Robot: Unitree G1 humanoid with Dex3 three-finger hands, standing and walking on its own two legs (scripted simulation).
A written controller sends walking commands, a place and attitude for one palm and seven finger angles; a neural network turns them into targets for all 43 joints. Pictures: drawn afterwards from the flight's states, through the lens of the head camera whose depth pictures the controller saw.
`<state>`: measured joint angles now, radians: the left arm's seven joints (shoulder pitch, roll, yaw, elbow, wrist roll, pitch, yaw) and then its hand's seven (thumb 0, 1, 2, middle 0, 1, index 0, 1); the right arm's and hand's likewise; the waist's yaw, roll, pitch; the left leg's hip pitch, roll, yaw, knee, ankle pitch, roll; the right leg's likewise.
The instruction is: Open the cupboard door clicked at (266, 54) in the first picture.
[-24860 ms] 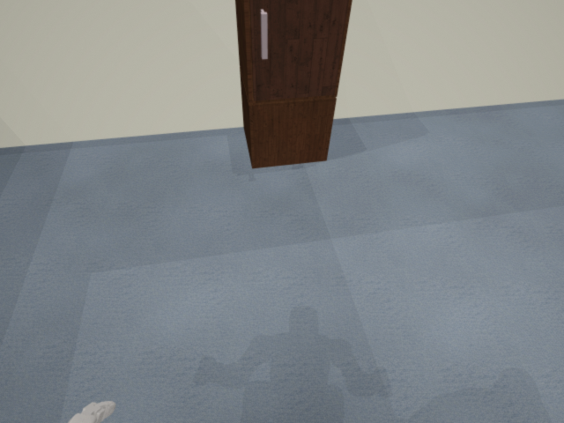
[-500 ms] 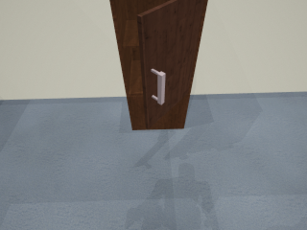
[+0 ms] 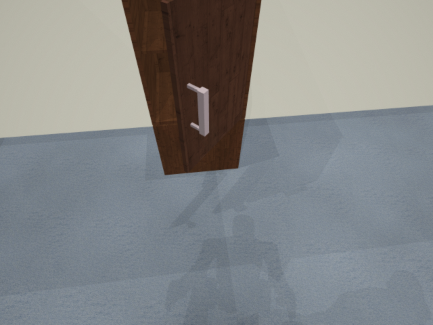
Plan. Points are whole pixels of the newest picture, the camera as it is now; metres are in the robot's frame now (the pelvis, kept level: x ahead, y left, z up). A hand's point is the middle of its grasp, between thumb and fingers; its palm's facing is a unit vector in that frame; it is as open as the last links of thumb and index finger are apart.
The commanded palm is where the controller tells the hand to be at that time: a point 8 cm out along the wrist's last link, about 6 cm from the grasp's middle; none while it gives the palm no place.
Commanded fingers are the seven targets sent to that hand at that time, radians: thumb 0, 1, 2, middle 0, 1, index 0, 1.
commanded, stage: walk to a spot facing it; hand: left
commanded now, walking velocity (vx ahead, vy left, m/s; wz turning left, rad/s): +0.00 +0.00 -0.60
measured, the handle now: (197, 110) +0.67 +0.10 -0.05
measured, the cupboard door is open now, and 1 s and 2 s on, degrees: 47 47 47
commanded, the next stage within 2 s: none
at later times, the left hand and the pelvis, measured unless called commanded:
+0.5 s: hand (154, 324) +0.14 +0.14 -0.17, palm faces -0.27 -0.92 -0.28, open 7.4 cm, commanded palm none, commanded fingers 0.00 0.90 0.90 -0.20 -0.30 -0.20 -0.30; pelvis -0.01 -0.03 -0.01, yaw -17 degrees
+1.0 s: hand (182, 287) +0.22 +0.09 -0.17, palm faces -0.53 -0.82 -0.21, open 7.4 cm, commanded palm none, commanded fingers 0.00 0.90 0.90 -0.20 -0.30 -0.20 -0.30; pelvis +0.02 -0.04 +0.00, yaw -36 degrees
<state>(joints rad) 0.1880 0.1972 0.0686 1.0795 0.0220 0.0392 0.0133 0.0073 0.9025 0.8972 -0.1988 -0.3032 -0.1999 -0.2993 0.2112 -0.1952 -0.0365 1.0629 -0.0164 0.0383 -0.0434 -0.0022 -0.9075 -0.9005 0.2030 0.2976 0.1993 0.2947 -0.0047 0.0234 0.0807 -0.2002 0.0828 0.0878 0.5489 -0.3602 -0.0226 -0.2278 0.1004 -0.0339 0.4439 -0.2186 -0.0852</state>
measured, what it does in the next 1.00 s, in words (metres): steps on the spot, turning right: right foot, then left foot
